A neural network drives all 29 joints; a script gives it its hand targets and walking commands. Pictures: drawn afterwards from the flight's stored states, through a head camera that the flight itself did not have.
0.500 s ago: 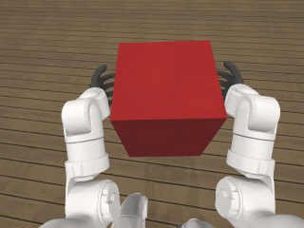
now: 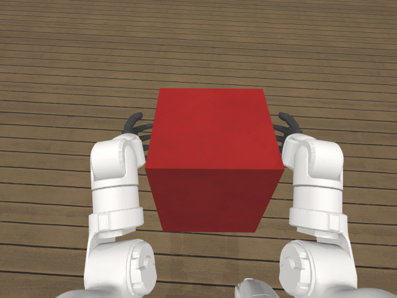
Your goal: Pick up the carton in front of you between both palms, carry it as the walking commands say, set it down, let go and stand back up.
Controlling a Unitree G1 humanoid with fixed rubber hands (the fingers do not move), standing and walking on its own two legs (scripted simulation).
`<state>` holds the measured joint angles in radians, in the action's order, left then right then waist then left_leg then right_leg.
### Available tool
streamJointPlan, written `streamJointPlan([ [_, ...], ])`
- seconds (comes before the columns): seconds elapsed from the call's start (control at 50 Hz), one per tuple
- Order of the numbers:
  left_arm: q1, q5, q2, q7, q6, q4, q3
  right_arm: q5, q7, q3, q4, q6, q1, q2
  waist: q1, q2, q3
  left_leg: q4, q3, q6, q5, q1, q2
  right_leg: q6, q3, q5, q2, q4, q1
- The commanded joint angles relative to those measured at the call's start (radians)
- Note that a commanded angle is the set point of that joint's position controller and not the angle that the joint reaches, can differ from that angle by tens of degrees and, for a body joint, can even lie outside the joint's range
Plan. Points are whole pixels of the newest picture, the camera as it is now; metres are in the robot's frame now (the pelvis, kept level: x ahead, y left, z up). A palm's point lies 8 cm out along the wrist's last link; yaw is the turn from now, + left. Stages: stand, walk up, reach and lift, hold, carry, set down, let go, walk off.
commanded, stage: carry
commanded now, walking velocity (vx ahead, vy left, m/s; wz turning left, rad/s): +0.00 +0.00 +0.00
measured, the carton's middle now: (210, 164) +0.37 +0.00 +0.03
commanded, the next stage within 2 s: hold in 1.96 s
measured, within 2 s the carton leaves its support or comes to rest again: neither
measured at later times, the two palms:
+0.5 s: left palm (150, 93) +0.51 +0.14 +0.11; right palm (281, 91) +0.52 -0.16 +0.11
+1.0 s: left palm (136, 103) +0.47 +0.16 +0.11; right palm (272, 101) +0.48 -0.14 +0.11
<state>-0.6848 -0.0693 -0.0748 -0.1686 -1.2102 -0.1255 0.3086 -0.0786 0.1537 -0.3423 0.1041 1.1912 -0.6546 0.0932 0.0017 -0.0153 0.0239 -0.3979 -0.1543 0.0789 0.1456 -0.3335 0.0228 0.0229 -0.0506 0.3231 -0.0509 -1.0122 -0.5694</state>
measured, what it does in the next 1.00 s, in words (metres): walks ahead: right foot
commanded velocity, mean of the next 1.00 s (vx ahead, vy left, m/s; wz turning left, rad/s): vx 0.00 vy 0.00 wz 0.00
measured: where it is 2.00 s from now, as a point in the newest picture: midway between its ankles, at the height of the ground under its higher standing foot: outside the picture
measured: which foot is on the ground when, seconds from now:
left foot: down 0.00-1.00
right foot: up 0.00-0.18, down 0.20-1.00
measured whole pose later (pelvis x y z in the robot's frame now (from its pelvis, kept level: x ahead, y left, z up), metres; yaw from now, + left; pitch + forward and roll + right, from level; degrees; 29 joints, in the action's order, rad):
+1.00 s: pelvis +0.15 +0.00 -0.01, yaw +3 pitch +2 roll -1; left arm -0.54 -0.07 -0.09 -0.15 -1.14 -0.11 0.25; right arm -0.07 0.14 -0.26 0.10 1.14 -0.53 0.08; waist 0.00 0.01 0.13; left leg -0.57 -0.09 0.03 0.38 -0.23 0.01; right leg -0.01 -0.12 0.20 -0.04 -0.55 -0.38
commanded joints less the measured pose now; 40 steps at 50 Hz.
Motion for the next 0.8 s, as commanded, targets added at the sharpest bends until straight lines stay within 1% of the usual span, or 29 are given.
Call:
streamJointPlan([
  [0.0,-0.679,0.318,-1.089,0.115,0.068,0.113,-0.692,0.313,-0.139,0.661,-0.123,-0.04,-0.704,0.994,-0.007,0.15,0.502,0.08,0.151,0.066,-0.53,0.446,0.232,0.02,-0.023,-0.034,0.001,0.162,-0.016],
  [0.02,-0.653,0.318,-1.079,0.113,0.077,0.13,-0.711,0.307,-0.14,0.672,-0.134,-0.047,-0.667,0.979,-0.009,0.159,0.505,0.059,0.12,0.062,-0.596,0.463,0.22,0.019,-0.04,-0.054,0.012,0.227,-0.004],
  [0.06,-0.624,0.325,-1.055,0.11,0.09,0.175,-0.747,0.298,-0.14,0.691,-0.168,-0.059,-0.613,0.942,-0.014,0.173,0.515,0.021,0.077,0.052,-0.745,0.482,0.205,0.01,-0.064,-0.14,0.041,0.33,0.039],
  [0.08,-0.621,0.332,-1.04,0.11,0.093,0.201,-0.763,0.297,-0.139,0.7,-0.19,-0.063,-0.598,0.921,-0.02,0.18,0.519,-0.003,0.055,0.048,-0.787,0.489,0.193,0.004,-0.073,-0.182,0.057,0.375,0.064],
  [0.1,-0.623,0.341,-1.023,0.111,0.094,0.23,-0.777,0.297,-0.137,0.708,-0.21,-0.065,-0.584,0.9,-0.027,0.185,0.521,-0.031,0.036,0.046,-0.793,0.499,0.178,0.001,-0.084,-0.224,0.072,0.424,0.084],
  [0.14,-0.607,0.351,-0.985,0.113,0.088,0.261,-0.789,0.295,-0.132,0.723,-0.233,-0.065,-0.55,0.858,-0.039,0.187,0.518,-0.107,0.021,0.034,-0.725,0.5,0.15,-0.007,-0.097,-0.342,0.081,0.569,0.155],
  [0.16,-0.581,0.347,-0.963,0.116,0.083,0.26,-0.787,0.293,-0.13,0.727,-0.234,-0.062,-0.53,0.839,-0.034,0.168,0.509,-0.162,0.011,0.015,-0.655,0.457,0.134,-0.01,-0.102,-0.472,0.073,0.694,0.246],
  [0.18,-0.559,0.336,-0.936,0.119,0.076,0.254,-0.776,0.291,-0.128,0.734,-0.225,-0.056,-0.508,0.823,-0.027,0.144,0.509,-0.2,0.03,-0.017,-0.51,0.339,0.128,-0.026,-0.055,-0.609,0.012,0.751,0.403],
  [0.2,-0.52,0.32,-0.899,0.123,0.067,0.231,-0.748,0.29,-0.126,0.739,-0.215,-0.049,-0.504,0.806,-0.011,0.062,0.538,-0.252,0.056,-0.06,-0.236,0.169,0.121,-0.055,0.08,-0.975,-0.144,0.659,0.6],
  [0.22,-0.504,0.294,-0.871,0.119,0.062,0.199,-0.732,0.298,-0.126,0.745,-0.19,-0.038,-0.492,0.82,-0.012,-0.09,0.598,-0.284,0.088,-0.093,0.064,-0.03,0.075,-0.161,0.182,-1.401,-0.288,0.467,0.857],
  [0.24,-0.437,0.28,-0.875,0.117,0.061,0.162,-0.709,0.305,-0.127,0.75,-0.193,-0.032,-0.476,0.825,0.007,-0.204,0.631,-0.276,0.099,-0.103,0.305,-0.132,0.037,-0.226,0.217,-1.431,-0.304,0.465,0.94],
  [0.26,-0.4,0.267,-0.875,0.12,0.064,0.157,-0.687,0.317,-0.13,0.764,-0.199,-0.031,-0.502,0.849,0.016,-0.228,0.622,-0.263,0.103,-0.107,0.379,-0.161,0.027,-0.236,0.218,-1.369,-0.296,0.501,0.941],
  [0.28,-0.404,0.26,-0.884,0.125,0.066,0.172,-0.682,0.337,-0.136,0.779,-0.206,-0.034,-0.538,0.881,0.013,-0.191,0.622,-0.196,0.114,-0.106,0.371,-0.126,0.026,-0.22,0.195,-1.282,-0.278,0.52,0.915],
  [0.3,-0.426,0.257,-0.897,0.13,0.071,0.195,-0.685,0.357,-0.143,0.797,-0.217,-0.041,-0.571,0.915,0.008,-0.167,0.612,-0.113,0.107,-0.102,0.301,-0.053,0.032,-0.186,0.146,-1.2,-0.246,0.517,0.856],
  [0.32,-0.449,0.26,-0.908,0.135,0.076,0.214,-0.69,0.372,-0.147,0.807,-0.222,-0.049,-0.593,0.941,0.003,-0.147,0.607,-0.033,0.097,-0.103,0.192,0.026,0.037,-0.154,0.095,-1.088,-0.212,0.515,0.793],
  [0.34,-0.476,0.266,-0.913,0.139,0.082,0.234,-0.698,0.381,-0.15,0.815,-0.228,-0.057,-0.611,0.957,0.001,-0.129,0.601,0.003,0.094,-0.105,0.09,0.101,0.044,-0.131,0.068,-0.968,-0.184,0.52,0.724],
  [0.36,-0.505,0.269,-0.91,0.14,0.086,0.253,-0.705,0.386,-0.152,0.819,-0.231,-0.062,-0.626,0.966,0.001,-0.111,0.594,-0.016,0.118,-0.101,0.011,0.147,0.068,-0.116,0.056,-0.884,-0.159,0.525,0.665],
  [0.38,-0.528,0.273,-0.907,0.14,0.088,0.268,-0.712,0.389,-0.151,0.823,-0.237,-0.065,-0.641,0.963,0.001,-0.055,0.586,-0.079,0.13,-0.096,-0.172,0.198,0.103,-0.105,0.039,-0.823,-0.137,0.505,0.6],
  [0.4,-0.533,0.277,-0.901,0.138,0.087,0.271,-0.719,0.39,-0.148,0.821,-0.232,-0.065,-0.64,0.951,-0.001,-0.003,0.575,-0.118,0.133,-0.089,-0.317,0.228,0.123,-0.1,0.026,-0.792,-0.119,0.488,0.548],
  [0.42,-0.519,0.275,-0.89,0.134,0.083,0.261,-0.72,0.385,-0.144,0.813,-0.214,-0.062,-0.614,0.936,-0.002,0.017,0.567,-0.136,0.134,-0.084,-0.38,0.239,0.131,-0.097,0.022,-0.777,-0.108,0.474,0.519],
  [0.44,-0.493,0.271,-0.877,0.131,0.078,0.244,-0.717,0.373,-0.139,0.797,-0.192,-0.059,-0.578,0.917,-0.004,0.021,0.567,-0.149,0.134,-0.083,-0.406,0.239,0.133,-0.097,0.024,-0.787,-0.106,0.462,0.51],
  [0.48,-0.444,0.261,-0.859,0.128,0.068,0.204,-0.706,0.334,-0.131,0.76,-0.145,-0.053,-0.506,0.882,-0.004,0.032,0.562,-0.173,0.127,-0.083,-0.425,0.232,0.125,-0.104,0.03,-0.84,-0.111,0.44,0.5],
  [0.52,-0.447,0.262,-0.858,0.13,0.065,0.184,-0.703,0.302,-0.127,0.73,-0.12,-0.051,-0.479,0.862,-0.005,0.026,0.548,-0.181,0.122,-0.084,-0.387,0.215,0.115,-0.108,0.036,-0.869,-0.116,0.434,0.489],
  [0.54,-0.46,0.267,-0.865,0.131,0.065,0.178,-0.704,0.292,-0.126,0.719,-0.114,-0.05,-0.479,0.858,-0.005,0.024,0.539,-0.178,0.122,-0.084,-0.37,0.213,0.114,-0.108,0.037,-0.858,-0.116,0.434,0.478],
  [0.58,-0.49,0.279,-0.882,0.135,0.067,0.169,-0.707,0.277,-0.124,0.703,-0.109,-0.051,-0.491,0.855,-0.005,0.028,0.519,-0.17,0.129,-0.078,-0.375,0.223,0.118,-0.101,0.035,-0.789,-0.108,0.434,0.443],
  [0.64,-0.518,0.292,-0.9,0.135,0.071,0.15,-0.705,0.263,-0.119,0.684,-0.101,-0.052,-0.504,0.848,-0.006,0.056,0.488,-0.165,0.143,-0.06,-0.474,0.248,0.139,-0.081,0.02,-0.614,-0.084,0.426,0.379],
  [0.66,-0.524,0.294,-0.904,0.135,0.072,0.146,-0.703,0.258,-0.117,0.68,-0.101,-0.053,-0.508,0.845,-0.006,0.062,0.479,-0.165,0.145,-0.053,-0.486,0.244,0.145,-0.074,0.016,-0.568,-0.079,0.428,0.37],
  [0.72,-0.541,0.301,-0.912,0.131,0.076,0.14,-0.699,0.254,-0.112,0.677,-0.108,-0.056,-0.522,0.843,-0.004,0.057,0.463,-0.153,0.147,-0.045,-0.405,0.213,0.143,-0.07,0.02,-0.499,-0.084,0.439,0.379],
  [0.78,-0.537,0.297,-0.909,0.126,0.078,0.129,-0.687,0.258,-0.108,0.68,-0.111,-0.057,-0.533,0.843,-0.003,0.04,0.449,-0.137,0.15,-0.043,-0.298,0.183,0.133,-0.07,0.028,-0.485,-0.094,0.452,0.391],
])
